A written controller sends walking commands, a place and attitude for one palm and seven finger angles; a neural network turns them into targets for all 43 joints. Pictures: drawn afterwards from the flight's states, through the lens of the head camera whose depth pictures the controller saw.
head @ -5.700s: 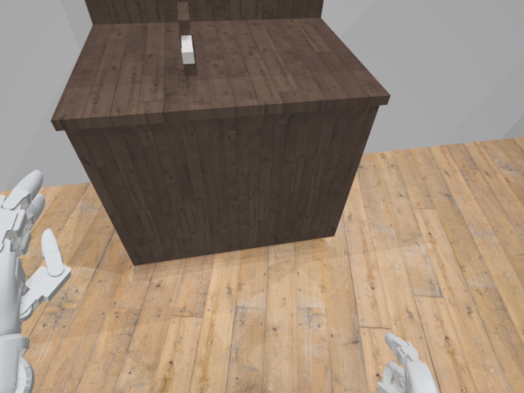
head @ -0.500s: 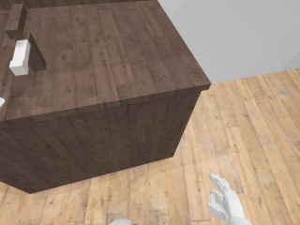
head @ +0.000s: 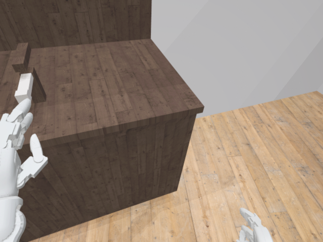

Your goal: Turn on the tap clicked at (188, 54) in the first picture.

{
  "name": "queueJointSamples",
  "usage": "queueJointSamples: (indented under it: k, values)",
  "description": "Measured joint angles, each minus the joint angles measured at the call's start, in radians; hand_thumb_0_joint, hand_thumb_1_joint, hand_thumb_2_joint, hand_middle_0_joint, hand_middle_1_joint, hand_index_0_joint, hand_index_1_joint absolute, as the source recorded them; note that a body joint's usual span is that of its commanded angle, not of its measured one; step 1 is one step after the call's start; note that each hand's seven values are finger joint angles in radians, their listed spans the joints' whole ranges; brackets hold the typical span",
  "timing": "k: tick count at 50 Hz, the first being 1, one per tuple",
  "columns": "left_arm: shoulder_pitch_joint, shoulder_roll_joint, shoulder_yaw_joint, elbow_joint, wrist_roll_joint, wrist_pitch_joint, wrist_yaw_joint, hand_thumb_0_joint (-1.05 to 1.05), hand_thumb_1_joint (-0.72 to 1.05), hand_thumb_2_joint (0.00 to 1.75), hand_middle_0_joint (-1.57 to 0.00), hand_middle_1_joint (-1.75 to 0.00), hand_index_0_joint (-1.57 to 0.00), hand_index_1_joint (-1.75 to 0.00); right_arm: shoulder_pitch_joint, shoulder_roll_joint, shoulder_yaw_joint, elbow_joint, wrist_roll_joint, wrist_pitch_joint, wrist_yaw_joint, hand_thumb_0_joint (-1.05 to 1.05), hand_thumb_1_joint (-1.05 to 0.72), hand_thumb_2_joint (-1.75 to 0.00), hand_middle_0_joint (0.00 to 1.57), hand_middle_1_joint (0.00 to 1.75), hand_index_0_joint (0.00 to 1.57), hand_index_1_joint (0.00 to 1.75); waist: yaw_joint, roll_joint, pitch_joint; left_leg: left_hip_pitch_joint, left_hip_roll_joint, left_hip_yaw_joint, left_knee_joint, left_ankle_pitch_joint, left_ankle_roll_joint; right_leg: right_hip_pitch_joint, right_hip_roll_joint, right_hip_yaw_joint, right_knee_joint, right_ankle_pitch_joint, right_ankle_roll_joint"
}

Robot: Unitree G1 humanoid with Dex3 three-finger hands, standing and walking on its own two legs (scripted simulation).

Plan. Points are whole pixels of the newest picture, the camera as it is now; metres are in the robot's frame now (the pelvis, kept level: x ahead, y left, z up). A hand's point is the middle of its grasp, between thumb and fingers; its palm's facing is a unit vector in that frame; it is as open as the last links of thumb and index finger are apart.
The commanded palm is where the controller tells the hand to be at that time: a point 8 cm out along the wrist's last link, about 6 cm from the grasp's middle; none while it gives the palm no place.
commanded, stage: look again from close up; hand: left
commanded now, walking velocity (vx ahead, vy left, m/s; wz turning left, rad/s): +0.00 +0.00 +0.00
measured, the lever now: (23, 96) +0.42 +0.42 +0.13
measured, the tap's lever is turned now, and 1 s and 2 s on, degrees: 0 0 0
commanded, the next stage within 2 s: shuffle to correct the standing spot in 0.40 s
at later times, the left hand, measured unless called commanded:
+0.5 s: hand (50, 149) +0.25 +0.26 +0.15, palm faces +0.40 -0.85 -0.35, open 7.4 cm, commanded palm +0.19 +0.28 +0.17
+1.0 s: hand (35, 147) +0.24 +0.28 +0.15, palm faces +0.43 -0.82 -0.38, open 7.4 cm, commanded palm +0.19 +0.31 +0.17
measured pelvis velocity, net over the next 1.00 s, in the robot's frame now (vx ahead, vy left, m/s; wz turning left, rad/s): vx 0.04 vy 0.03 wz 0.04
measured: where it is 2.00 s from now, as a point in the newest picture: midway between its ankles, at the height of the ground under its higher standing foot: outside the picture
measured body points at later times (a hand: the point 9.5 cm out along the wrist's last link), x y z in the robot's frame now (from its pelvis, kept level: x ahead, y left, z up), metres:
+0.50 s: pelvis +0.03 +0.00 +0.00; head +0.04 +0.02 +0.45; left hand +0.22 +0.30 +0.17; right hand +0.23 -0.21 -0.07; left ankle +0.04 +0.08 -0.74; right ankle +0.03 -0.13 -0.74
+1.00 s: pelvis +0.04 +0.03 -0.01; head +0.05 +0.04 +0.44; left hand +0.22 +0.32 +0.17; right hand +0.22 -0.19 -0.09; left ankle +0.04 +0.08 -0.74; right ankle +0.03 -0.13 -0.74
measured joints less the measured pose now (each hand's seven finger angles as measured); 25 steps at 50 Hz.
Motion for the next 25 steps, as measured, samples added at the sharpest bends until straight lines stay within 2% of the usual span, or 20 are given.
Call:
queueJointSamples:
  k: [8,16,25]
  values:
    - [0.011,0.022,0.002,0.000,0.000,0.024,-0.013,0.01,0.89,0.89,-0.21,-0.30,-0.21,-0.30,-0.024,0.039,0.032,-0.025,-0.008,0.000,0.006,0.01,-0.91,-0.90,0.20,0.29,0.20,0.30,0.006,-0.015,0.018,0.015,-0.016,0.003,-0.039,0.011,0.008,0.005,-0.011,0.010,-0.018,0.015,0.005]
    - [0.005,0.019,0.012,-0.053,-0.009,0.028,-0.010,0.01,0.89,0.89,-0.21,-0.30,-0.21,-0.30,-0.042,0.042,0.038,-0.010,-0.012,0.008,0.013,0.01,-0.91,-0.90,0.20,0.30,0.20,0.31,0.022,-0.011,0.039,0.022,-0.023,-0.011,-0.041,-0.004,0.006,0.019,-0.017,-0.003,-0.022,-0.006,0.009]
    - [0.036,0.027,0.011,-0.073,-0.027,0.061,-0.011,0.01,0.89,0.89,-0.21,-0.30,-0.21,-0.30,-0.077,0.027,0.021,-0.021,-0.005,0.039,0.005,0.01,-0.91,-0.90,0.20,0.30,0.20,0.30,0.010,-0.002,0.044,0.024,-0.020,-0.017,-0.027,-0.023,0.002,0.026,-0.014,-0.008,-0.019,-0.021,0.007]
